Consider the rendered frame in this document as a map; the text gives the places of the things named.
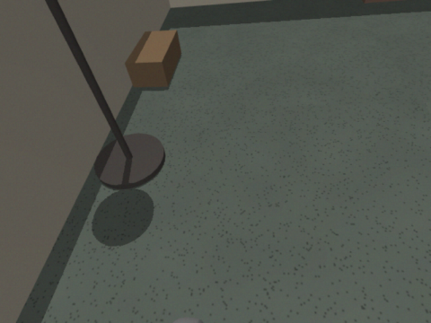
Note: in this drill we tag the coat stand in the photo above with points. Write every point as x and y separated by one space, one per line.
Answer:
128 161

